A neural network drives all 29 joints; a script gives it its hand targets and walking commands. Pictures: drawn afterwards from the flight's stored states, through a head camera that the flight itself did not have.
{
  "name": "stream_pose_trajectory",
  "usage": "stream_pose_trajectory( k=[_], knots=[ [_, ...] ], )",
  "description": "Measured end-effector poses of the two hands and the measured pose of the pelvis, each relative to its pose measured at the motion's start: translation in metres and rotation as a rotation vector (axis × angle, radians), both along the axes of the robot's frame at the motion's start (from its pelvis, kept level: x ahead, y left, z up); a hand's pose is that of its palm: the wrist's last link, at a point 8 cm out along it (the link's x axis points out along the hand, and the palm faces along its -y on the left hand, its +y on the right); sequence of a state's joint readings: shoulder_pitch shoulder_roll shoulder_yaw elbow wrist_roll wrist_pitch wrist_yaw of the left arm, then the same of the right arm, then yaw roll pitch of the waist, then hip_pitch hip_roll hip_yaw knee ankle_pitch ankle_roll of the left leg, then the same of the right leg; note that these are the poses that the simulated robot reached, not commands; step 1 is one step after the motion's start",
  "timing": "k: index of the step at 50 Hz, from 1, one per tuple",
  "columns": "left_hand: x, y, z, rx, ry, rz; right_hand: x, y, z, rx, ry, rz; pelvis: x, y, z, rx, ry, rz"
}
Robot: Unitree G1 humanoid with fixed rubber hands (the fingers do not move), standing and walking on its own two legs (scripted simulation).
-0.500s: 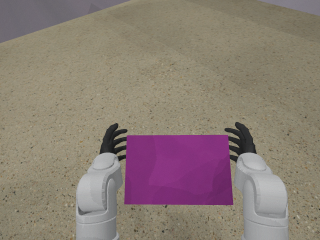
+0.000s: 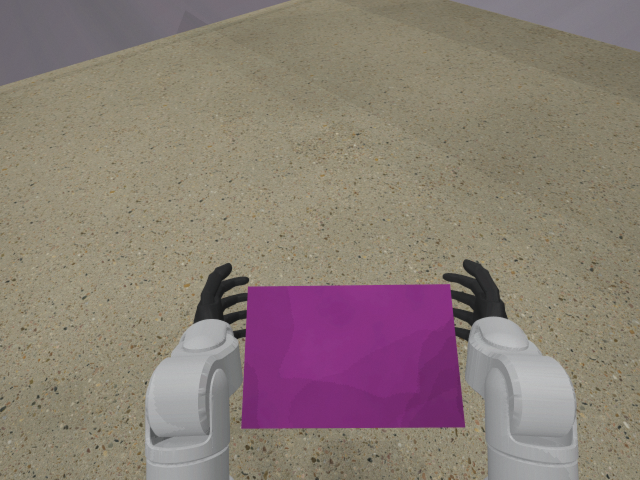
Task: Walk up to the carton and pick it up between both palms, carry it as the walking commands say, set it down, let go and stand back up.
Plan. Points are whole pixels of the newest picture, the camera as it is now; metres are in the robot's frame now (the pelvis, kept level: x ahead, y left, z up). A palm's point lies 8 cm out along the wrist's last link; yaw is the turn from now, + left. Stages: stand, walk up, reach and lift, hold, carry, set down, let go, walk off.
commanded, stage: carry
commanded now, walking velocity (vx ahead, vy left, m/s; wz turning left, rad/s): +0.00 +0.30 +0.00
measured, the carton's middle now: (346, 354) +0.28 +0.01 +0.01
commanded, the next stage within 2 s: none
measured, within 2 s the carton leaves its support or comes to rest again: neither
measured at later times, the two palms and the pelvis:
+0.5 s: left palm (25, 361) +0.23 +0.36 +0.09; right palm (295, 352) +0.24 +0.06 +0.10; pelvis -0.03 +0.20 +0.00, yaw -1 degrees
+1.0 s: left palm out of the picture +0.21 +0.55 +0.09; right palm (104, 374) +0.21 +0.25 +0.10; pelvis -0.06 +0.40 +0.00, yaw -1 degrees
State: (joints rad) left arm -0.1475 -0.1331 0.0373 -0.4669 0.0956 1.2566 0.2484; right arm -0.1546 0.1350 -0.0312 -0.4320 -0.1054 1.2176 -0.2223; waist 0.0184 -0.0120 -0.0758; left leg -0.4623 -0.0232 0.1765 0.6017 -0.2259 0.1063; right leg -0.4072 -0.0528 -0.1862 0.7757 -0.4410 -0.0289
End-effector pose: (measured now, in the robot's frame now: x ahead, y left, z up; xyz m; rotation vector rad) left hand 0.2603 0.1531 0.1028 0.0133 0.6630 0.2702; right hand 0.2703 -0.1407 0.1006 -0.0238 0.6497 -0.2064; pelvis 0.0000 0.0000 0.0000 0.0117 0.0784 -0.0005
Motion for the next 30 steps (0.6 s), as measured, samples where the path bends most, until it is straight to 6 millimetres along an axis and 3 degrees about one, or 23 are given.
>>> stream_pose_trajectory(
  k=[4,10,16,19,22,30],
  knots=[
    [-0.004,0.013,-0.001,0.017,0.023,-0.043,-0.016,0.012,-0.008,0.022,0.021,-0.036,-0.005,0.023,0.0,0.007,-0.002,-0.007],
    [-0.011,0.048,0.007,0.021,0.037,-0.069,-0.029,0.048,0.004,0.02,0.032,-0.056,-0.011,0.065,0.013,0.026,-0.019,-0.012],
    [-0.011,0.11,0.009,0.002,-0.008,-0.06,-0.024,0.11,0.014,-0.002,-0.014,-0.055,-0.014,0.124,0.008,0.032,-0.011,-0.003],
    [-0.013,0.151,-0.005,-0.022,-0.005,-0.034,-0.021,0.151,0.007,-0.028,-0.006,-0.03,-0.017,0.157,-0.002,0.026,-0.009,-0.001],
    [-0.024,0.182,-0.015,-0.04,0.044,-0.004,-0.024,0.182,-0.001,-0.042,0.05,0.001,-0.024,0.179,0.002,-0.008,-0.007,-0.012],
    [-0.035,0.227,-0.004,-0.008,-0.001,-0.018,-0.041,0.226,-0.005,-0.005,0.011,-0.012,-0.04,0.23,-0.001,0.001,-0.004,-0.021]
  ],
)
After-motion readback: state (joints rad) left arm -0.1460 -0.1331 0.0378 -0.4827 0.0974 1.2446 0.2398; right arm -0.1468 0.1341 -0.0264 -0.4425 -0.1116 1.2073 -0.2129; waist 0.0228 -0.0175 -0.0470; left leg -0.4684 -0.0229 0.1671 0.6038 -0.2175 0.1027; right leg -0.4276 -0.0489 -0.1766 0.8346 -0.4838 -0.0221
